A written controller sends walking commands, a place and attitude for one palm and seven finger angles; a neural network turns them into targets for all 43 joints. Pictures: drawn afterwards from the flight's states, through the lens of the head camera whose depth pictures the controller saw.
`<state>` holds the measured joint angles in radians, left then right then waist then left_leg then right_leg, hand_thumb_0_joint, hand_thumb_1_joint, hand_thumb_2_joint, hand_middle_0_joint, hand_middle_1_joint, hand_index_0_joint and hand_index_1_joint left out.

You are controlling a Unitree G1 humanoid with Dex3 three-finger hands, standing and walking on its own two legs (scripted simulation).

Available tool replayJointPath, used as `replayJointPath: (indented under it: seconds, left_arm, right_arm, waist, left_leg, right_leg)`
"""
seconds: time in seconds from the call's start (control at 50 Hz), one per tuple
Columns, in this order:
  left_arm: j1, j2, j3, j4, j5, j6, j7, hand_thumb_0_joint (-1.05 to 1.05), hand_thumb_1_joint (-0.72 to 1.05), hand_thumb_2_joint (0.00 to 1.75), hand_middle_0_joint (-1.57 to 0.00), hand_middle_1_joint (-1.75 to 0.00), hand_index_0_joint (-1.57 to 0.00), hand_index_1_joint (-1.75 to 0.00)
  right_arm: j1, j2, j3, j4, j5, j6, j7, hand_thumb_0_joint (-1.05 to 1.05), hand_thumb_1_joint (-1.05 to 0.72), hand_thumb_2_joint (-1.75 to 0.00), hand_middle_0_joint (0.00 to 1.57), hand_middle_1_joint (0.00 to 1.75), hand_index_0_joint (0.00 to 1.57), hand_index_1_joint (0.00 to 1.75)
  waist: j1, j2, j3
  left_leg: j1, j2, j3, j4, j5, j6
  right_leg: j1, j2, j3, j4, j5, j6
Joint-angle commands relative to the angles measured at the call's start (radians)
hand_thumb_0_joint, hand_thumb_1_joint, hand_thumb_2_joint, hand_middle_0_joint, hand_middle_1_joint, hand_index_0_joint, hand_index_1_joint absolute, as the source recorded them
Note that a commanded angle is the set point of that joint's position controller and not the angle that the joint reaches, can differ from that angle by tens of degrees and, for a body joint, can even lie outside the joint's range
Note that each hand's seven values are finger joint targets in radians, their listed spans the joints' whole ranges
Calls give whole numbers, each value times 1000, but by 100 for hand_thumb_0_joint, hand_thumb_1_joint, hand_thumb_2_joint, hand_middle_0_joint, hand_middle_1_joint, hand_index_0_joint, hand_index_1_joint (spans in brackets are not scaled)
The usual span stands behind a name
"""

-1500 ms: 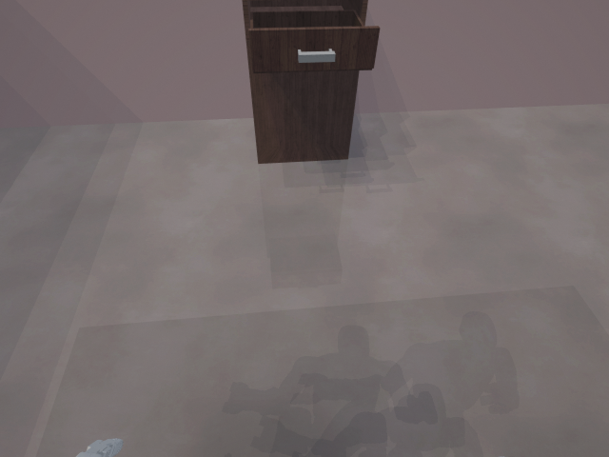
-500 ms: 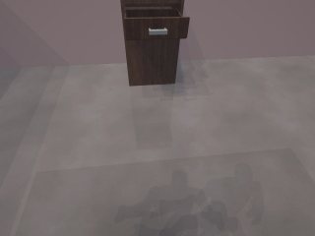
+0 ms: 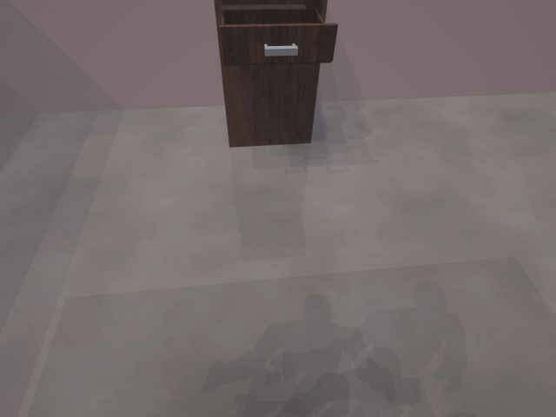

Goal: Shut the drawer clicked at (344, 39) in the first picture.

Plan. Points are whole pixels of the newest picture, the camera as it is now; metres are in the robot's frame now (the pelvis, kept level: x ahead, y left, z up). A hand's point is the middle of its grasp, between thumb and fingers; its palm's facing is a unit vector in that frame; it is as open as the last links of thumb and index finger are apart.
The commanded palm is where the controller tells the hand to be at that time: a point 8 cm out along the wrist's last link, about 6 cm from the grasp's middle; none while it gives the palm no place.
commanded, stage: walk to a spot facing it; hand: left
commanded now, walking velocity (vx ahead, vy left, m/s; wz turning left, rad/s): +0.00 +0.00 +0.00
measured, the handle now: (280, 48) +1.37 +0.06 -0.07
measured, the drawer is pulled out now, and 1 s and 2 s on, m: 0.30 0.30 0.30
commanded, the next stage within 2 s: none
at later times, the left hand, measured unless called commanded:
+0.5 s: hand out of the picture +0.13 +0.15 -0.19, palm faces -0.16 -0.97 -0.20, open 7.4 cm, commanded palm none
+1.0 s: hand (209, 347) +0.29 +0.15 -0.21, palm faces -0.18 -0.98 -0.11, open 7.4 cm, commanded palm none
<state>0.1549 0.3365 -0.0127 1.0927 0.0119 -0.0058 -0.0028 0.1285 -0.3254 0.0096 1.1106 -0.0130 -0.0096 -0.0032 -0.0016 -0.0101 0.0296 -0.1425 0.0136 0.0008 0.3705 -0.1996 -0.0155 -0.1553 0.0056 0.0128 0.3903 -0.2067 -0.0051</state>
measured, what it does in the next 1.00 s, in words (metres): walks ahead, turning right: right foot, then left foot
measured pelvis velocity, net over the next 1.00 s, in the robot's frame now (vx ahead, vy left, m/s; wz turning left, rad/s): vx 0.31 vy -0.02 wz -0.28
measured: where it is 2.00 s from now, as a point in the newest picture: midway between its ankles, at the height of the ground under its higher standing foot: (325, 299)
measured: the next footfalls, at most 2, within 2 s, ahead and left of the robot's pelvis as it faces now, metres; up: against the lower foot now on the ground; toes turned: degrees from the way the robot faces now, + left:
right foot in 0.48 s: +0.14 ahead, -0.14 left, +0.00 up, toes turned -15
left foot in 0.92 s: +0.45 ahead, +0.03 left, +0.00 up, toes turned -6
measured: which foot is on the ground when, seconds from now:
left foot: down 0.00-0.48, up 0.50-0.90, down 0.92-1.00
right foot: down 0.00-0.30, up 0.32-0.46, down 0.48-0.94, up 0.96-1.00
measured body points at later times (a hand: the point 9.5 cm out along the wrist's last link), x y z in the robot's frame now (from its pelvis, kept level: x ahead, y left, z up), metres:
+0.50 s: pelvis +0.09 -0.03 -0.03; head +0.11 -0.05 +0.42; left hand +0.14 +0.21 -0.18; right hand -0.01 -0.26 -0.19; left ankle +0.00 +0.13 -0.74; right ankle +0.11 -0.13 -0.75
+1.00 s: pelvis +0.31 -0.02 -0.03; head +0.33 +0.01 +0.42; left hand +0.30 +0.21 -0.20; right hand +0.37 -0.26 -0.15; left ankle +0.41 +0.04 -0.75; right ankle +0.13 -0.12 -0.68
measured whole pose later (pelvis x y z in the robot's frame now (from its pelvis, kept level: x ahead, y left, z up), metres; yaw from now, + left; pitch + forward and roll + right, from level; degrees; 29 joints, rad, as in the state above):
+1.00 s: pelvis +0.31 -0.02 -0.03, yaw -16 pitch -2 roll -2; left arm 0.42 0.16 0.05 1.14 0.02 -0.04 0.01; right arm 0.12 -0.12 -0.03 0.98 -0.03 -0.08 0.01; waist 0.03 -0.05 0.05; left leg -0.41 0.07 0.17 0.68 -0.24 0.08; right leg -0.18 0.00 0.01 1.01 -0.49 -0.03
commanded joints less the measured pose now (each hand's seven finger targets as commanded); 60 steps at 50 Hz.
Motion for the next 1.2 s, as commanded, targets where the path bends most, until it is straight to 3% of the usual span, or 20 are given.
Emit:
replayJointPath:
  seconds: [0.0, 0.06, 0.2, 0.26, 0.3, 0.38, 0.42, 0.44, 0.46, 0.48, 0.56, 0.62, 0.82, 0.86, 0.88, 0.92, 0.94, 0.98, 1.04, 1.18]
  left_arm:
    - [-39, 201, 44, -62, -1, -26, 14, 0, 90, 90, -20, -30, -20, -30]
    - [34, 84, 21, -31, -1, -6, 17, 0, 90, 90, -20, -30, -20, -30]
    - [109, 85, 55, -74, 9, 10, -10, 0, 90, 90, -20, -30, -20, -30]
    - [90, 22, 58, -114, 6, -8, -17, 0, 90, 90, -20, -30, -20, -30]
    - [-13, -1, 63, -168, 10, -18, -21, 0, 90, 90, -20, -30, -20, -30]
    - [48, -56, 68, -151, 8, -29, -33, 0, 90, 90, -20, -30, -20, -30]
    - [258, -71, 77, -75, 12, -32, -36, 0, 90, 90, -20, -30, -20, -30]
    - [412, -7, 92, -22, 16, -41, -25, 0, 90, 90, -20, -30, -20, -30]
    - [531, 98, 119, 9, 15, -56, -5, 0, 90, 90, -20, -30, -20, -30]
    - [534, 111, 115, 10, -3, -57, 8, 0, 90, 90, -20, -30, -20, -30]
    - [305, -5, 86, -48, 10, -64, 22, 0, 90, 90, -20, -30, -20, -30]
    - [283, -33, 77, -39, 14, -74, 22, 0, 90, 90, -20, -30, -20, -30]
    - [330, -32, 82, 3, 15, -79, 29, 0, 90, 90, -20, -30, -20, -30]
    - [303, -25, 88, -2, 13, -79, 30, 0, 90, 90, -20, -30, -20, -30]
    - [295, -37, 89, -2, 11, -77, 28, 0, 90, 90, -20, -30, -20, -30]
    - [348, -128, 78, -44, -4, -74, 10, 0, 90, 90, -20, -30, -20, -30]
    - [292, -96, 82, -59, 4, -74, 15, 0, 90, 90, -20, -30, -20, -30]
    - [227, -114, 82, -48, 10, -61, 4, 0, 90, 90, -20, -30, -20, -30]
    - [266, -160, 83, -23, 23, -23, -7, 0, 90, 90, -20, -30, -20, -30]
    - [190, -149, 96, -54, 24, 12, -14, 0, 90, 90, -20, -30, -20, -30]
  right_arm:
    - [-41, -204, -42, -62, 3, -25, -9, 0, -90, -90, 20, 30, 20, 30]
    - [27, -83, -16, -34, -5, -10, -6, 0, -90, -90, 20, 30, 20, 30]
    - [108, -89, -48, -65, -13, -9, -2, 0, -90, -90, 20, 30, 20, 30]
    - [211, -125, -72, -56, -10, -29, -11, 0, -90, -90, 20, 30, 20, 30]
    - [283, -128, -89, -50, -8, -45, -14, 0, -90, -90, 20, 30, 20, 30]
    - [222, -79, -84, -55, -20, -56, -16, 0, -90, -90, 20, 30, 20, 30]
    - [172, -68, -80, -60, -16, -53, -14, 0, -90, -90, 20, 30, 20, 30]
    - [163, -39, -74, -68, -2, -59, -6, 0, -90, -90, 20, 30, 20, 30]
    - [128, 40, -55, -116, 9, -67, 4, 0, -90, -90, 20, 30, 20, 30]
    - [81, 30, -57, -144, 4, -68, 6, 0, -90, -90, 20, 30, 20, 30]
    - [65, 70, -65, -108, -11, -55, 9, 0, -90, -90, 20, 30, 20, 30]
    - [125, 108, -69, -91, -12, -31, 17, 0, -90, -90, 20, 30, 20, 30]
    - [-49, 120, -67, -179, 0, -54, 38, 0, -90, -90, 20, 30, 20, 30]
    - [85, 95, -78, -142, -5, -62, 24, 0, -90, -90, 20, 30, 20, 30]
    - [238, 53, -89, -94, -10, -67, 14, 0, -90, -90, 20, 30, 20, 30]
    - [468, -125, -129, -45, -23, -68, -4, 0, -90, -90, 20, 30, 20, 30]
    - [407, -96, -118, -56, -12, -57, -10, 0, -90, -90, 20, 30, 20, 30]
    - [238, 24, -89, -96, -7, -67, -13, 0, -90, -90, 20, 30, 20, 30]
    - [213, 107, -65, -79, -6, -89, -15, 0, -90, -90, 20, 30, 20, 30]
    - [294, 105, -64, -54, 3, -100, -24, 0, -90, -90, 20, 30, 20, 30]
  waist:
    - [2, 8, -63]
    - [3, -10, -75]
    - [0, -11, 123]
    - [-41, 158, 107]
    - [-81, 203, 131]
    - [-13, 122, 104]
    - [89, 60, 15]
    - [156, -86, -59]
    - [184, -363, -66]
    - [167, -295, -74]
    - [57, -12, 82]
    - [5, -42, 81]
    - [37, -104, 99]
    - [-36, -66, 42]
    - [-92, -2, -34]
    - [-126, 398, -219]
    - [-109, 255, -155]
    - [-42, 109, 14]
    - [23, 124, 67]
    - [31, 104, 75]
  left_leg:
    - [16, 110, -89, -55, 112, 37]
    - [25, 102, -49, -24, -7, 18]
    - [-85, 100, -31, 38, -384, 47]
    - [74, 253, -208, -92, -366, 129]
    - [177, 394, -293, -178, -216, 218]
    - [83, 348, -64, -76, 80, 160]
    - [-74, 242, 90, 162, 91, 92]
    - [-206, 166, 174, 411, 88, 54]
    - [-461, 47, 209, 703, -291, 12]
    - [-546, 55, 101, 843, -365, 20]
    - [-518, 147, 25, 855, -169, 7]
    - [-455, 139, 67, 741, -86, -16]
    - [-354, 87, 116, 318, -1, 13]
    - [-141, 46, 134, 220, 17, 32]
    - [64, 48, 111, 178, 33, 48]
    - [374, 470, -487, -82, -64, 178]
    - [285, 488, -519, -135, -144, 207]
    - [29, 423, -334, -178, -195, 159]
    - [-128, 306, -60, -197, -20, 81]
    - [-13, 275, 73, -236, 120, 68]
  right_leg:
    - [0, -122, 108, -70, 123, -26]
    - [-9, -110, 118, -62, -17, -17]
    - [-217, -69, 220, -35, -399, -80]
    - [-374, 32, 64, 256, -232, -51]
    - [-546, -23, -12, 484, -304, -17]
    - [-356, -84, -62, 357, -266, -18]
    - [5, -4, -152, 167, -54, -29]
    - [205, -62, -38, 95, -87, -61]
    - [302, -328, 415, -85, -154, -167]
    - [317, -407, 598, -166, -90, -229]
    - [19, -339, 374, -166, -40, -229]
    - [-53, -260, 207, -193, 65, -189]
    - [74, -224, 99, -149, 294, -145]
    - [40, -200, 59, 9, 439, -124]
    - [-31, -154, 26, 205, 423, -99]
    - [-390, 55, -69, 817, -350, -28]
    - [-444, -9, 25, 932, -326, -47]
    - [-474, -94, 22, 981, -148, -36]
    - [-383, -113, 16, 894, -24, -13]
    - [-544, -127, 7, 792, 135, 22]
